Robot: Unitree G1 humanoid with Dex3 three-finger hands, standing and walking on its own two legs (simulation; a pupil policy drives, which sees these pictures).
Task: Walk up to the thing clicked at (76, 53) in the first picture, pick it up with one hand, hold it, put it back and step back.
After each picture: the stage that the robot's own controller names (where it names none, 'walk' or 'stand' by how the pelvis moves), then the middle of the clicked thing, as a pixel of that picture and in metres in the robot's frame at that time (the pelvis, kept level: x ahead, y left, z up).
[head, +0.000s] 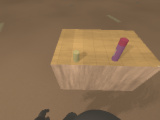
stand; (76, 56) +0.60 +0.17 -0.08
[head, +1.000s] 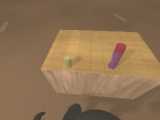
walk; (68, 61) +0.49 +0.25 -0.07
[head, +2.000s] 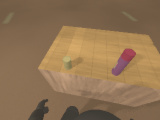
stand; (67, 63) +0.44 +0.22 -0.05
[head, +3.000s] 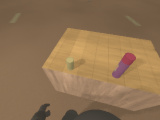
stand; (70, 63) +0.47 +0.20 -0.07
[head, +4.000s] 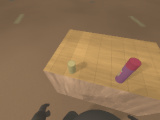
stand; (71, 67) +0.43 +0.18 -0.08
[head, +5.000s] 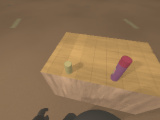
stand; (68, 67) +0.44 +0.21 -0.08
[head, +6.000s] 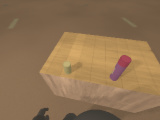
stand; (67, 67) +0.44 +0.22 -0.08
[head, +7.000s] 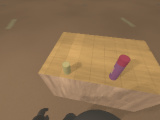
stand; (66, 68) +0.43 +0.23 -0.08
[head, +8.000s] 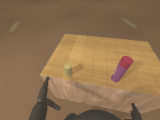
rise first; (68, 70) +0.42 +0.23 -0.07
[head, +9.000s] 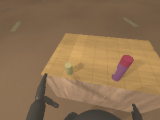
go down; (68, 69) +0.42 +0.23 -0.07
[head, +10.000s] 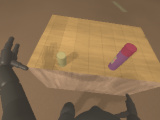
go down; (62, 59) +0.44 +0.20 -0.03
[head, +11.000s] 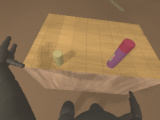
go down; (58, 58) +0.45 +0.22 -0.01
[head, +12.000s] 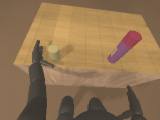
close in; (54, 53) +0.44 +0.22 +0.02
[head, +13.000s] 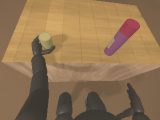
close; (47, 43) +0.51 +0.23 +0.04
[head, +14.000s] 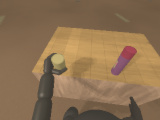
lift; (59, 64) +0.33 +0.20 +0.13
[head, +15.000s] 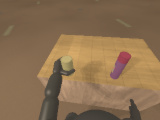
hold; (67, 66) +0.33 +0.16 +0.13
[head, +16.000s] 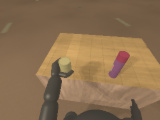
hold; (65, 67) +0.32 +0.17 +0.12
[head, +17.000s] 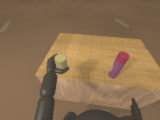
crouch; (61, 64) +0.33 +0.20 +0.13
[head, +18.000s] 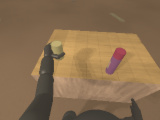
lower; (58, 50) +0.43 +0.22 +0.14
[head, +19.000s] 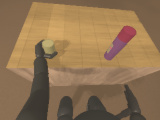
lower; (49, 49) +0.48 +0.22 +0.03
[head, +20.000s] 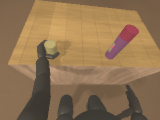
lower; (51, 49) +0.47 +0.22 +0.03
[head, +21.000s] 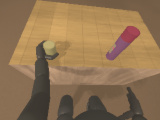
lower; (50, 50) +0.46 +0.23 +0.03
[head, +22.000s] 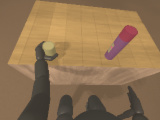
lower; (50, 51) +0.46 +0.23 +0.03
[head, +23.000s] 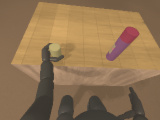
open; (56, 52) +0.45 +0.20 +0.03
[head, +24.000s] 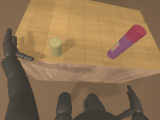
rise; (56, 48) +0.46 +0.20 +0.04
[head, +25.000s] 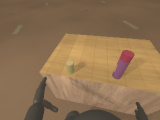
sink last; (70, 67) +0.44 +0.21 -0.02
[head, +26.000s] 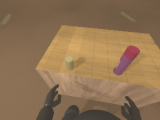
stand; (69, 63) +0.43 +0.19 -0.01
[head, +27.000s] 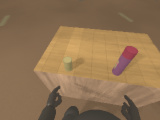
stand; (68, 64) +0.43 +0.20 -0.01
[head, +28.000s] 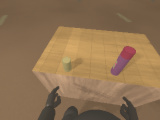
stand; (67, 64) +0.43 +0.20 -0.01
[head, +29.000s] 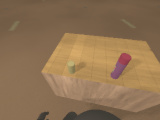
stand; (71, 67) +0.45 +0.19 -0.07
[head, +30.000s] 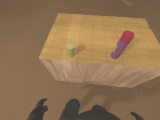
walk; (70, 50) +0.53 +0.20 -0.05
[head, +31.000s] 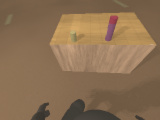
walk; (73, 36) +0.80 +0.26 -0.06
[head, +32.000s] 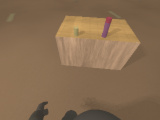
stand; (76, 31) +1.03 +0.25 -0.07
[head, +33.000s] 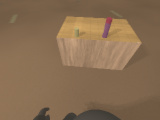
stand; (76, 32) +1.04 +0.24 -0.08
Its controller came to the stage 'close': yes
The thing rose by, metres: 0.23
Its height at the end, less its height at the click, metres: +0.00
